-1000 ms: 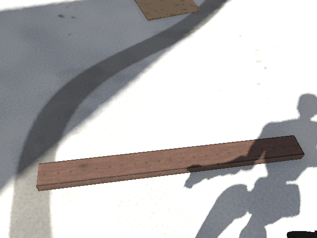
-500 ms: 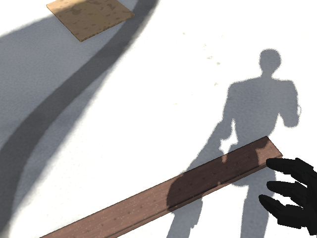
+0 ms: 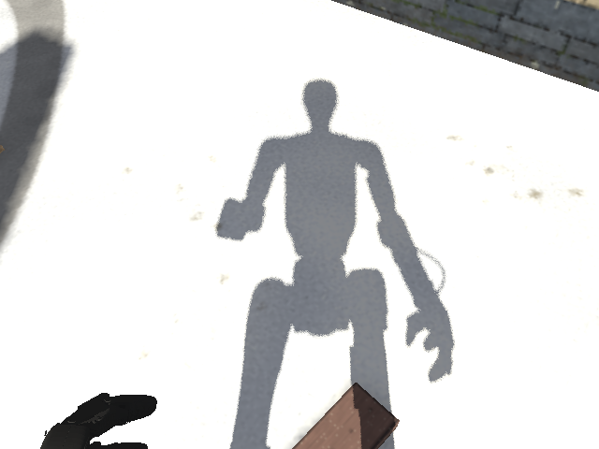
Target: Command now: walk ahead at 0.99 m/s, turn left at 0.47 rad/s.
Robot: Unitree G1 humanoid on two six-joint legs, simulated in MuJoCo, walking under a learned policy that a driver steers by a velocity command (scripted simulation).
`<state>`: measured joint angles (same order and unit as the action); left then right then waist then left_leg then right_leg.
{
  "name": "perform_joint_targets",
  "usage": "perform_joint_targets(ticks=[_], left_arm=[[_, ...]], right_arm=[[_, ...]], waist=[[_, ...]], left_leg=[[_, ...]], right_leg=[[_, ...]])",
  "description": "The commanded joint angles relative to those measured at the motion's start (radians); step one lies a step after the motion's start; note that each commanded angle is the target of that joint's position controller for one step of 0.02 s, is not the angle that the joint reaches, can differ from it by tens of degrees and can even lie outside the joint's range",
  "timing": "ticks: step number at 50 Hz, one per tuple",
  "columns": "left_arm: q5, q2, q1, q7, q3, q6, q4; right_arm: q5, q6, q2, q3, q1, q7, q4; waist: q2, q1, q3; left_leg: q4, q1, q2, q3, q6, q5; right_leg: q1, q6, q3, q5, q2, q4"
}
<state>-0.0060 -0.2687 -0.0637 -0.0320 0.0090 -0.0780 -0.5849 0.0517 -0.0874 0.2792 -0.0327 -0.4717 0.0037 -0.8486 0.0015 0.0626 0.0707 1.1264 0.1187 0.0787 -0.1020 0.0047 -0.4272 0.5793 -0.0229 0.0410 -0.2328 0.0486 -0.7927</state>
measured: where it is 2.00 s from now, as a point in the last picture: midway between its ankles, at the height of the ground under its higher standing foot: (203, 291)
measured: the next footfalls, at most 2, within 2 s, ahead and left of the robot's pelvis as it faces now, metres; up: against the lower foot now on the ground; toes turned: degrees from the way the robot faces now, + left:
left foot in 0.40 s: +0.54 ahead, +0.13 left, +0.00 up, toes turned +22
right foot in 0.82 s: +0.92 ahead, +0.20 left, +0.00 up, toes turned +39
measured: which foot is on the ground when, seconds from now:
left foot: up 0.00-0.38, down 0.40-0.82, up 0.84-1.00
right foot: down 0.00-0.40, up 0.42-0.80, down 0.82-1.00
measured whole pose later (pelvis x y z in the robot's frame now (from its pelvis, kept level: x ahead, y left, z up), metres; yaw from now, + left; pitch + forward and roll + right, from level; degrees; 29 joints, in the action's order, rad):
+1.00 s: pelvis +0.75 +0.16 +0.02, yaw +28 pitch +1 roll +0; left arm 0.00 -0.28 -0.22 -0.02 0.06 -0.04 -0.65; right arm -0.03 0.00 0.26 -0.04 -0.12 -0.03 -0.64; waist -0.02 -0.03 0.10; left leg 1.25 0.53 -0.08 -0.14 -0.03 -0.41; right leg 0.42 -0.09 -0.12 0.00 -0.18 -0.43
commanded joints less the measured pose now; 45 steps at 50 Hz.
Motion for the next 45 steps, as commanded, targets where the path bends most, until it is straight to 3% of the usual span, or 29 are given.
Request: perform_joint_targets(ticks=[1,2,3,5,7,11,13,15,17,18,19,20,21,22,23,24,25,26,29,31,33,36,38,40,41,42,43,44,45], left_arm=[[-0.008,-0.193,-0.342,0.000,0.076,-0.018,-0.069],[-0.024,-0.146,-0.284,-0.004,0.068,-0.027,-0.078],[-0.034,-0.098,-0.253,-0.006,0.060,-0.032,-0.091],[-0.011,-0.035,-0.201,-0.009,0.050,-0.040,-0.121],[0.000,-0.029,-0.178,0.000,0.051,-0.041,-0.142],[-0.033,-0.090,-0.183,0.041,0.065,-0.044,-0.144],[-0.019,-0.129,-0.192,0.052,0.071,-0.047,-0.148],[-0.011,-0.208,-0.227,0.059,0.089,-0.037,-0.154],[0.000,-0.279,-0.221,0.061,0.109,-0.005,-0.146],[0.010,-0.307,-0.183,0.057,0.119,0.013,-0.130],[0.016,-0.306,-0.130,0.051,0.120,0.019,-0.108],[0.023,-0.248,-0.074,0.042,0.104,0.005,-0.103],[-0.002,-0.020,-0.068,0.025,0.043,-0.038,-0.063],[0.027,0.038,-0.229,0.016,0.010,-0.087,0.025],[0.047,-0.100,-0.105,0.012,0.026,-0.116,0.043],[0.060,-0.124,-0.013,0.017,0.039,-0.116,0.061],[0.041,-0.100,-0.039,0.027,0.032,-0.103,0.053],[0.013,-0.096,-0.051,0.032,0.032,-0.090,0.050],[-0.008,-0.149,-0.010,0.046,0.056,-0.060,0.057],[-0.036,-0.067,0.095,0.046,0.035,-0.052,0.095],[-0.028,-0.003,0.118,0.031,0.018,-0.048,0.083],[-0.010,-0.013,0.187,0.006,0.027,-0.051,0.094],[-0.001,-0.066,0.159,-0.005,0.053,-0.057,0.079],[0.011,-0.112,-0.086,-0.014,0.082,-0.068,-0.001],[0.007,-0.137,-0.277,-0.017,0.089,-0.072,-0.047],[-0.017,-0.193,-0.235,-0.019,0.086,-0.068,-0.028],[-0.023,-0.201,-0.190,-0.016,0.092,-0.057,-0.002],[-0.003,-0.167,-0.119,-0.004,0.096,-0.036,0.044],[0.008,-0.131,-0.089,0.005,0.083,-0.010,0.057]], right_arm=[[0.016,-0.032,0.086,-0.013,0.138,-0.015,0.166],[-0.005,-0.014,0.081,-0.019,0.127,-0.013,0.156],[0.001,0.011,0.059,-0.021,0.075,-0.003,0.136],[0.014,0.058,0.030,-0.025,0.068,0.006,0.121],[0.001,0.085,0.012,-0.020,0.154,0.006,0.153],[-0.018,0.070,0.028,-0.010,0.287,0.026,0.214],[-0.014,0.056,0.043,-0.014,0.332,0.048,0.228],[-0.015,0.043,0.057,-0.020,0.391,0.069,0.253],[0.010,0.053,0.116,-0.049,0.293,0.069,0.246],[0.015,0.068,0.163,-0.071,0.168,0.064,0.226],[0.008,0.089,0.237,-0.108,-0.049,0.055,0.173],[0.010,0.104,0.288,-0.137,-0.230,0.033,0.117],[-0.004,0.101,0.294,-0.125,-0.168,0.032,0.090],[-0.049,0.056,0.237,-0.079,-0.020,0.045,0.172],[-0.045,0.034,0.155,-0.072,-0.007,0.051,0.212],[-0.048,0.012,0.127,-0.064,-0.009,0.060,0.191],[-0.045,-0.006,0.127,-0.063,0.051,0.066,0.199],[-0.041,-0.012,0.170,-0.074,0.123,0.060,0.217],[-0.035,-0.010,0.160,-0.067,0.201,0.015,0.244],[-0.018,0.015,0.142,-0.065,0.196,-0.026,0.211],[-0.026,0.047,0.108,-0.059,0.082,-0.053,0.156],[-0.040,0.062,0.059,-0.042,-0.005,-0.062,0.095],[-0.056,0.062,0.069,-0.045,0.022,-0.063,0.094],[-0.072,0.054,0.105,-0.058,0.128,-0.063,0.122],[-0.086,0.051,0.091,-0.052,0.200,-0.060,0.162],[-0.109,0.053,-0.002,-0.033,0.014,-0.047,0.181],[-0.070,0.050,0.059,-0.024,-0.103,-0.025,0.171],[-0.058,0.058,0.132,-0.036,0.021,-0.021,0.177],[-0.071,0.066,0.156,-0.045,0.176,-0.023,0.213]], waist=[[-0.086,-0.176,-0.175],[-0.088,-0.120,-0.137],[-0.132,-0.077,-0.138],[-0.120,-0.038,-0.075],[-0.085,-0.030,0.029],[-0.022,-0.036,0.082],[0.019,-0.041,0.111],[0.012,-0.050,0.077],[-0.087,0.020,-0.012],[-0.135,0.097,-0.070],[-0.142,0.203,-0.168],[-0.057,0.290,-0.204],[0.366,0.154,-0.046],[0.458,-0.044,-0.267],[0.221,0.028,-0.239],[0.006,-0.002,-0.100],[-0.087,-0.067,-0.080],[-0.099,-0.105,-0.032],[-0.112,-0.134,0.021],[-0.073,-0.090,0.018],[0.004,0.005,-0.086],[0.088,0.068,-0.091],[0.096,0.043,-0.096],[0.098,-0.095,-0.172],[0.042,-0.189,-0.271],[-0.276,-0.035,-0.366],[-0.273,-0.014,-0.476],[-0.131,-0.069,-0.409],[0.030,-0.094,-0.306]], left_leg=[[0.358,0.699,0.031,-0.015,0.023,0.123],[0.320,0.635,0.075,-0.022,0.031,0.189],[0.341,0.566,0.099,-0.027,0.032,0.221],[0.361,0.571,0.114,-0.013,0.036,0.209],[0.315,0.660,0.124,-0.011,0.035,0.211],[0.059,0.672,0.083,0.096,0.043,0.435],[-0.139,0.628,0.063,0.138,0.074,0.552],[-0.312,0.482,-0.005,0.239,0.098,0.594],[-0.328,0.363,-0.094,0.311,0.120,0.482],[-0.309,0.242,-0.123,0.314,0.147,0.380],[-0.310,-0.024,-0.136,0.277,0.183,0.313],[-0.406,-0.305,-0.123,0.184,0.224,0.351],[-0.443,-0.339,-0.100,-0.019,0.290,0.461],[-0.696,-0.456,0.098,-0.672,0.496,0.000],[-0.901,-0.397,0.155,-0.822,0.450,-0.260],[-0.956,-0.235,0.146,-0.809,0.386,-0.305],[-0.918,-0.113,0.137,-0.775,0.366,-0.274],[-0.893,0.019,0.096,-0.697,0.362,-0.092],[-0.869,0.228,-0.019,-0.399,0.307,0.526],[-0.795,0.302,-0.128,-0.182,0.241,0.792],[-0.751,0.256,-0.162,-0.091,0.154,0.776],[-0.723,0.133,-0.096,-0.122,0.129,0.612],[-0.639,0.036,-0.053,-0.134,0.116,0.676],[-0.410,-0.010,-0.051,-0.076,0.075,0.917],[-0.106,0.070,-0.093,-0.027,0.042,0.728],[0.278,0.365,-0.233,0.017,-0.040,-0.225],[0.413,0.543,-0.228,-0.084,-0.059,-0.194],[0.454,0.600,-0.178,-0.109,-0.058,-0.099],[0.396,0.604,-0.161,-0.084,-0.046,-0.023]], right_leg=[[-0.683,-0.138,-0.586,-0.356,0.324,0.505],[-0.558,-0.124,-0.463,-0.238,0.286,0.505],[-0.477,-0.124,-0.377,-0.177,0.272,0.520],[-0.407,-0.109,-0.209,-0.059,0.250,0.568],[-0.367,-0.079,-0.070,0.051,0.237,0.610],[-0.409,-0.084,0.155,0.210,0.166,0.678],[-0.454,-0.052,0.230,0.281,0.148,0.693],[-0.541,-0.032,0.252,0.629,0.167,0.652],[-0.691,-0.023,0.255,1.153,0.189,0.471],[-0.704,-0.034,0.249,1.331,0.210,0.299],[-0.609,-0.047,0.219,1.331,0.211,0.042],[-0.400,-0.013,0.202,0.966,0.120,-0.345],[-0.031,0.029,0.116,-0.300,-0.140,-0.843],[0.252,0.012,-0.148,-0.381,-0.188,-0.999],[0.278,-0.040,-0.220,-0.267,-0.128,-0.910],[0.267,-0.058,-0.192,-0.189,-0.101,-0.805],[0.213,-0.049,-0.208,-0.136,-0.057,-0.735],[0.153,-0.021,-0.218,-0.126,-0.039,-0.660],[-0.004,0.056,-0.181,-0.102,-0.003,-0.347],[-0.088,0.095,-0.073,0.088,-0.050,-0.068],[-0.203,0.098,-0.003,0.427,-0.102,0.147],[-0.198,0.068,-0.020,0.578,-0.106,0.282],[-0.187,0.024,-0.025,0.501,-0.110,0.314],[-0.342,-0.015,-0.014,0.493,-0.133,0.352],[-0.542,-0.046,-0.124,0.662,-0.047,0.341],[-0.811,-0.194,-0.530,1.021,0.188,0.268],[-0.947,-0.343,-0.882,0.697,0.314,0.376],[-0.868,-0.334,-0.859,0.333,0.276,0.416],[-0.699,-0.275,-0.755,0.130,0.200,0.454]])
